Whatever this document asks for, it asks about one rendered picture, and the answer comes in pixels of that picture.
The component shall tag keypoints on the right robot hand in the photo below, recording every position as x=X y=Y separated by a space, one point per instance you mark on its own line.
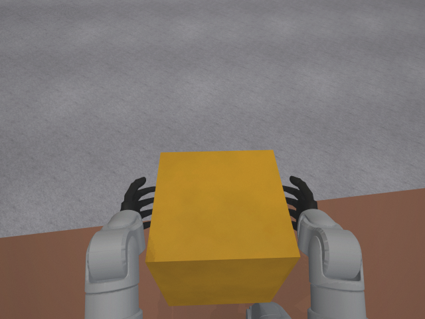
x=305 y=199

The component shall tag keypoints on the left robot forearm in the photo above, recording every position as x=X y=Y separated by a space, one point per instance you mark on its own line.
x=112 y=268

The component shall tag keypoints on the right robot forearm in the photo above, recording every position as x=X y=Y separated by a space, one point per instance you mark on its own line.
x=335 y=267

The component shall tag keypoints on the right robot thigh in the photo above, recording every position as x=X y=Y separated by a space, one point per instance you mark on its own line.
x=266 y=310

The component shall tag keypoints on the left robot hand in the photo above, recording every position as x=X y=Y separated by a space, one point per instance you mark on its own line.
x=133 y=195

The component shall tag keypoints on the carton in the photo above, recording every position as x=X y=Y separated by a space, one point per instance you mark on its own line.
x=220 y=230

